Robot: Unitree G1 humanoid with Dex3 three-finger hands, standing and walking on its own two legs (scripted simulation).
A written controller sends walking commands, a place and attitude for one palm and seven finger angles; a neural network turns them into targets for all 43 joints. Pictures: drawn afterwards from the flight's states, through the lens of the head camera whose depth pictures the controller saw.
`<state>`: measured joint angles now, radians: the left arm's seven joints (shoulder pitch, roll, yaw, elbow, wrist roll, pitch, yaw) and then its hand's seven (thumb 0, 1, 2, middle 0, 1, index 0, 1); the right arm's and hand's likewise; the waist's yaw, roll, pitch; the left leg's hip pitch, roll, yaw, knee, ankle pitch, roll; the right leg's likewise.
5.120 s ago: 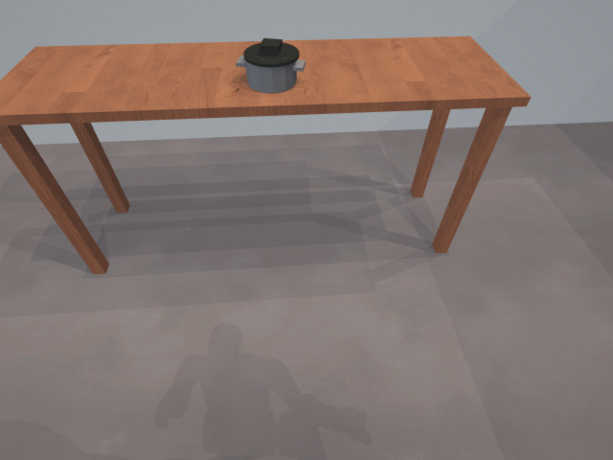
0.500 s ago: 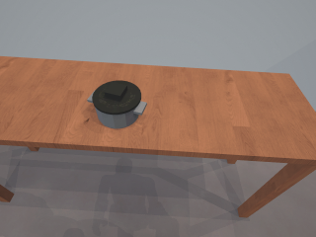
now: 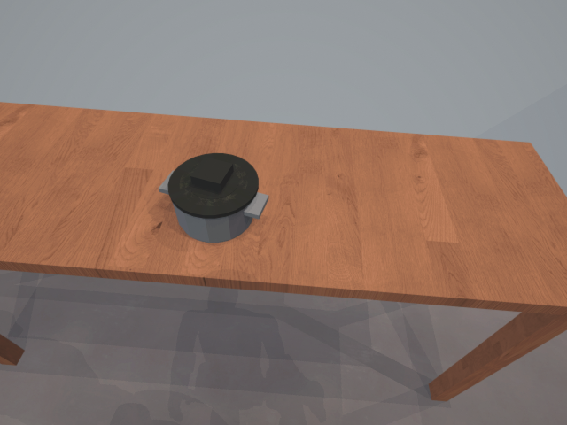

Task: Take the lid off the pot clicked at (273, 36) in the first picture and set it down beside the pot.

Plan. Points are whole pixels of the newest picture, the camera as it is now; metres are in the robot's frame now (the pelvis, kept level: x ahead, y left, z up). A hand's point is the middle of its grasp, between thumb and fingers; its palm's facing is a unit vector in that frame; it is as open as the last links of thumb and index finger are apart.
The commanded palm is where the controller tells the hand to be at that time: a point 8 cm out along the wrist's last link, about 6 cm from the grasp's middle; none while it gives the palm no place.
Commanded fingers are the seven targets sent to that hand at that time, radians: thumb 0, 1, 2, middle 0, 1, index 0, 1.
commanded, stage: look again from close up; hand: left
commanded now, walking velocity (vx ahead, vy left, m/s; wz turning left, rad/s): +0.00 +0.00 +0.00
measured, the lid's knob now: (212, 173) +0.49 +0.16 +0.07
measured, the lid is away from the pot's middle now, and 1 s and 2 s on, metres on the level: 0.00 0.00 0.00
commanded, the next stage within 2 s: lift the closed hand beside the body in 0.34 s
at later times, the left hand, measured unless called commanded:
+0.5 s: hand out of the picture +0.03 +0.18 -0.17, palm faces +0.07 -0.97 -0.21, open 7.2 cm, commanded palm +0.10 +0.23 -0.06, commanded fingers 0.00 0.90 0.90 -0.38 -0.49 -0.38 -0.49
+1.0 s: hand out of the picture +0.10 +0.21 -0.02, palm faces +0.28 -0.92 -0.27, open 3.2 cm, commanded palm +0.06 +0.25 +0.01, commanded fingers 0.00 0.90 0.90 -1.30 -1.50 -1.30 -1.50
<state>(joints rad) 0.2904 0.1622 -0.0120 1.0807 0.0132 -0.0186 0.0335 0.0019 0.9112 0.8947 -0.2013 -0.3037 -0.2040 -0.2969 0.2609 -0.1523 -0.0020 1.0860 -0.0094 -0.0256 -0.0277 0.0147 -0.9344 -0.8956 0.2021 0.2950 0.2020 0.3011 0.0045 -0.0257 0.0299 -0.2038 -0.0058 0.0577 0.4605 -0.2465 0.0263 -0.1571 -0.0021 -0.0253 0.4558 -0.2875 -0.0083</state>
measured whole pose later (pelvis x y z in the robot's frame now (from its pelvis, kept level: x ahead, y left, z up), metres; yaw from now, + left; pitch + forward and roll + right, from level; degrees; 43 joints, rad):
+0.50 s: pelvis +0.01 +0.01 +0.00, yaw +1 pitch -1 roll +0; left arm 0.37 0.17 -0.02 0.82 -0.02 0.04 0.08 0.02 0.93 0.89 -0.21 -0.31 -0.21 -0.30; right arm 0.32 -0.15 0.01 1.04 0.02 -0.08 -0.03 0.02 -0.93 -0.90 0.20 0.30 0.20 0.30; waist 0.02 -0.02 0.05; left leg -0.20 -0.01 0.05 0.47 -0.26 0.03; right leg -0.14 -0.01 -0.03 0.44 -0.28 0.00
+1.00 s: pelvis -0.02 -0.01 +0.00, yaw +3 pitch -2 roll -1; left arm 0.59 0.22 0.07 -0.01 -0.03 -0.04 0.06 0.01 0.90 0.89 -1.05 -1.23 -1.05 -1.23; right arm 0.15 -0.22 0.02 0.52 0.01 -0.13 -0.06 0.01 -0.91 -0.90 0.20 0.30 0.20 0.30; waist 0.06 0.01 0.00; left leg -0.24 0.00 0.00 0.51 -0.24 0.01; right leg -0.16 0.00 -0.08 0.48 -0.29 -0.02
